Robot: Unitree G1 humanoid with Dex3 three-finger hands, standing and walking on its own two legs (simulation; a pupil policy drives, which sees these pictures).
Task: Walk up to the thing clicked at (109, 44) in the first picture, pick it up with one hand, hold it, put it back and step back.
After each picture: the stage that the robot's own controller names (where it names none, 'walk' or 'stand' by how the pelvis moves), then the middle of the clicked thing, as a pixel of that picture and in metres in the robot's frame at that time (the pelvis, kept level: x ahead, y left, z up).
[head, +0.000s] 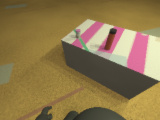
stand; (109, 40) +0.83 -0.17 -0.05
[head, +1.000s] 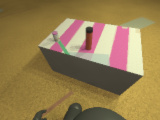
walk; (88, 39) +0.74 +0.10 -0.02
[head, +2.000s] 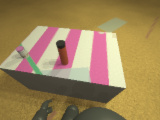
stand; (63, 54) +0.51 +0.27 -0.02
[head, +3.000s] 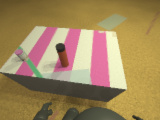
stand; (63, 56) +0.48 +0.26 -0.04
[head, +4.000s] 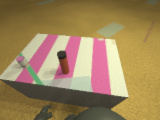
stand; (64, 63) +0.45 +0.25 -0.05
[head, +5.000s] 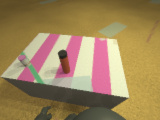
stand; (64, 63) +0.46 +0.24 -0.05
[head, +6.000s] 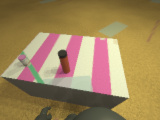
stand; (64, 62) +0.45 +0.25 -0.05
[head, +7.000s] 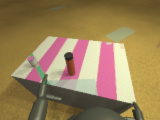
rise first; (70, 65) +0.45 +0.22 -0.05
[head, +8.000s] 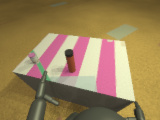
go down; (70, 62) +0.47 +0.22 -0.05
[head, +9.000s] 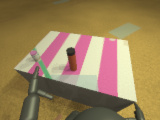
go down; (72, 60) +0.48 +0.22 -0.04
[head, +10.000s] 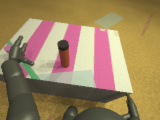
go down; (64, 55) +0.46 +0.20 +0.00
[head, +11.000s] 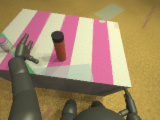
close in; (60, 48) +0.48 +0.21 +0.02
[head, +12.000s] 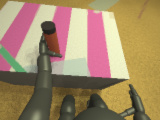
close; (52, 42) +0.50 +0.22 +0.06
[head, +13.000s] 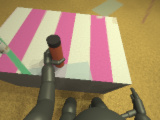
lift; (57, 54) +0.43 +0.20 +0.04
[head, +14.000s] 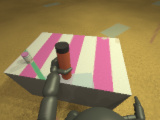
lift; (64, 63) +0.33 +0.18 +0.14
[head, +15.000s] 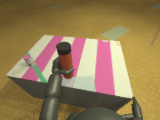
hold; (66, 63) +0.32 +0.17 +0.15
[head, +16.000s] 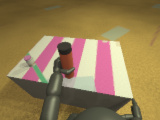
hold; (67, 62) +0.33 +0.16 +0.15
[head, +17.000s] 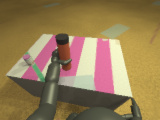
crouch; (64, 54) +0.38 +0.19 +0.15
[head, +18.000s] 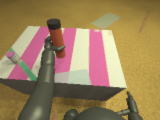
lower; (57, 41) +0.48 +0.20 +0.15
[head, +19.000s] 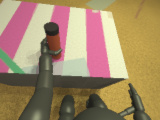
lower; (54, 44) +0.49 +0.20 +0.06
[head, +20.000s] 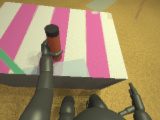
lower; (55, 45) +0.48 +0.19 +0.05
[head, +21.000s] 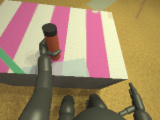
lower; (53, 45) +0.48 +0.20 +0.05
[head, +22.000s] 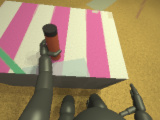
lower; (53, 45) +0.48 +0.20 +0.05
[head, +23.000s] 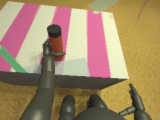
open; (56, 45) +0.48 +0.19 +0.05
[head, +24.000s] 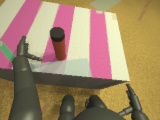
sink last; (59, 47) +0.46 +0.18 +0.04
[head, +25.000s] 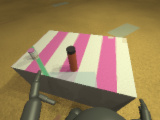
sink last; (72, 60) +0.47 +0.20 +0.00
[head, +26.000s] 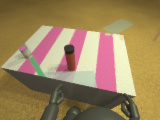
stand; (70, 59) +0.45 +0.19 +0.01
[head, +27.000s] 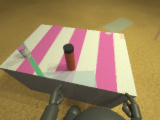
stand; (70, 59) +0.44 +0.19 +0.02
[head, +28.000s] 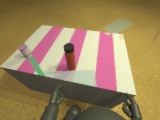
stand; (70, 58) +0.45 +0.19 +0.02
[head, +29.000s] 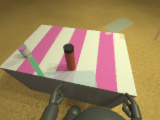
stand; (70, 58) +0.44 +0.19 +0.02
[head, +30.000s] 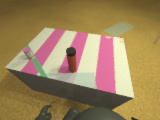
stand; (72, 61) +0.45 +0.19 -0.02
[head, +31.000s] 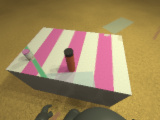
walk; (70, 61) +0.45 +0.19 -0.05
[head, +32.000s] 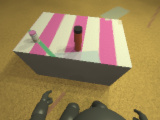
walk; (78, 40) +0.64 +0.16 -0.02
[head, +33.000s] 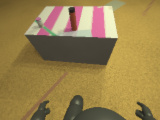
walk; (73, 20) +0.97 +0.29 -0.01
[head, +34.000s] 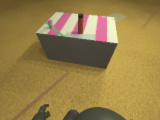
stand; (80, 24) +1.09 +0.21 -0.04
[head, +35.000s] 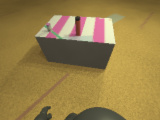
stand; (77, 26) +1.09 +0.23 -0.05
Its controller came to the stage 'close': yes
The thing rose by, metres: 0.21
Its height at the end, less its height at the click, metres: +0.00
